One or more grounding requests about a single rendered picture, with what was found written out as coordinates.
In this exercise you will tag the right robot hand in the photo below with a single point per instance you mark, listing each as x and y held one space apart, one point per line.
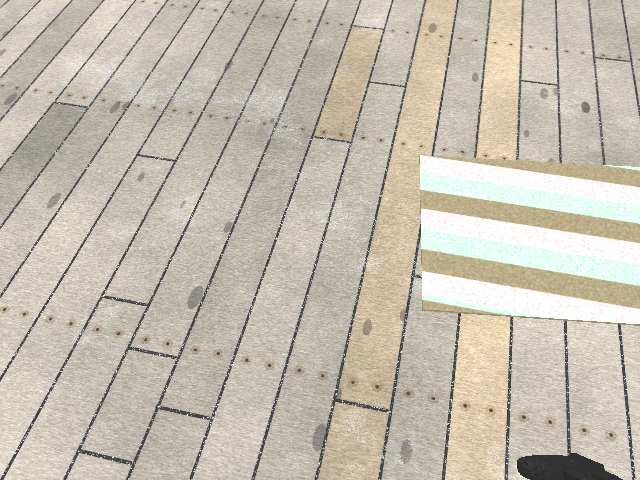
559 467

